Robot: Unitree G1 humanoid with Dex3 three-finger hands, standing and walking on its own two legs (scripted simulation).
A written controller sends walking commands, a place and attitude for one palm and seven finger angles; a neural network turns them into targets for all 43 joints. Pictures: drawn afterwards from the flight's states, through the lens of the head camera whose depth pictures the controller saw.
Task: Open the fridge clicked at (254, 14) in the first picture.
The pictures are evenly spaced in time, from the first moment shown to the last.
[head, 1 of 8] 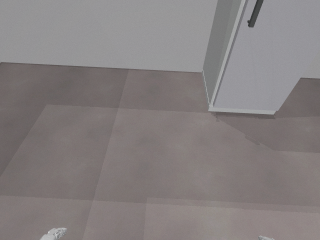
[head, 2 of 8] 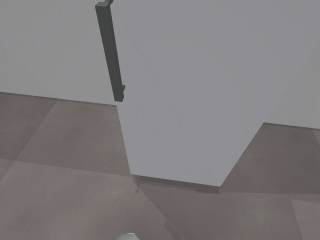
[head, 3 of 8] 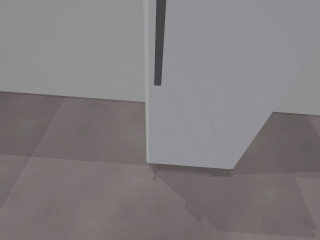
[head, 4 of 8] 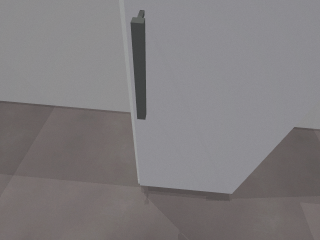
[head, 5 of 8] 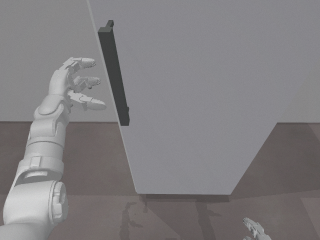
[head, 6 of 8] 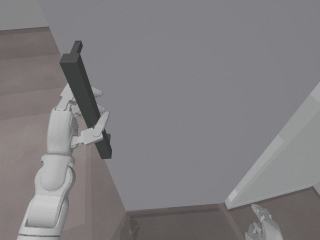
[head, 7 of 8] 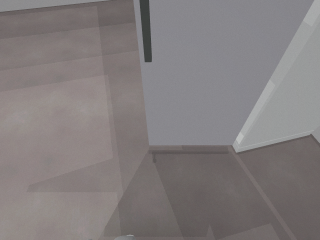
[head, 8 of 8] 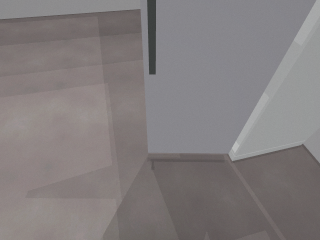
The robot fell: no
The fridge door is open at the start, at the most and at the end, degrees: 0 81 76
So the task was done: yes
